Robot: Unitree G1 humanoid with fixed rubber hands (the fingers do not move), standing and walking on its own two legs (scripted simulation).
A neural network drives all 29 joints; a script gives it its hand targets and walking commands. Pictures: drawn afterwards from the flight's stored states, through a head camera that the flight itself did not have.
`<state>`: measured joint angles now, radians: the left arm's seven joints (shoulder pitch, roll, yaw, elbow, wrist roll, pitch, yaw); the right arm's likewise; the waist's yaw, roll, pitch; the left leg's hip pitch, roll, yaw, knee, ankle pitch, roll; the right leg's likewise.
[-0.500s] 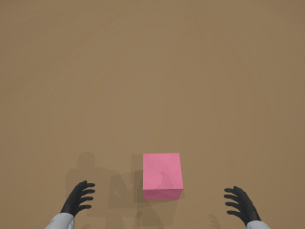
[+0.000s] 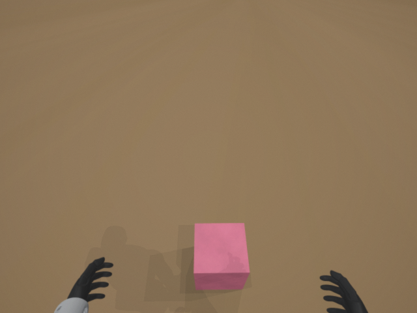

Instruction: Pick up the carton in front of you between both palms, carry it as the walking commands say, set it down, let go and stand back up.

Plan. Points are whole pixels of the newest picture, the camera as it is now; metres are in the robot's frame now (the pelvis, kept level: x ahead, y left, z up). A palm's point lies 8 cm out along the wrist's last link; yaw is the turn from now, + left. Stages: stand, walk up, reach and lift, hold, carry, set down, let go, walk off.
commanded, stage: stand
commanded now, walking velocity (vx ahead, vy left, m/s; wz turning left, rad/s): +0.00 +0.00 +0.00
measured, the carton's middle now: (219, 257) +0.44 -0.02 -0.65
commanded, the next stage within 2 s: none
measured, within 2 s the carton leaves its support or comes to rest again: neither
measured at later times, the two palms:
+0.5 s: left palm (68, 304) +0.15 +0.29 -0.09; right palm out of the picture +0.15 -0.29 -0.08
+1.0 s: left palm out of the picture +0.10 +0.30 -0.09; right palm out of the picture +0.11 -0.30 -0.09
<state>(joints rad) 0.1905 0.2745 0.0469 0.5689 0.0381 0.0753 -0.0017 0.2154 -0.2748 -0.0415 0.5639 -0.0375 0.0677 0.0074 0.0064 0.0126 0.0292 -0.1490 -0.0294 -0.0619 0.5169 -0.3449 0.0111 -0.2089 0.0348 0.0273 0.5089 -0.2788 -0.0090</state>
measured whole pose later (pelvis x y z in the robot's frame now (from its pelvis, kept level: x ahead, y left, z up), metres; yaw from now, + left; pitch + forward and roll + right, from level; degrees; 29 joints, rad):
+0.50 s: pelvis +0.02 +0.00 +0.00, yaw +1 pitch +0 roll +0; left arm 0.15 0.33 0.03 0.80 0.03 0.00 0.02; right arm 0.19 -0.34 -0.03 0.75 -0.03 0.01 -0.02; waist 0.00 0.01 0.01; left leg -0.12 -0.04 -0.07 0.47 -0.34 0.02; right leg -0.18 0.03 0.02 0.48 -0.29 -0.01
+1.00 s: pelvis +0.00 +0.00 +0.01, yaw +1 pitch -2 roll +0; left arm 0.14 0.36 0.02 0.94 0.03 -0.01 0.01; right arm 0.17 -0.37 -0.01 0.88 -0.03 -0.01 -0.02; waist 0.01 0.00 0.01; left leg -0.08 -0.04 -0.07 0.39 -0.27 0.01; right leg -0.14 0.02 0.02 0.40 -0.22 -0.01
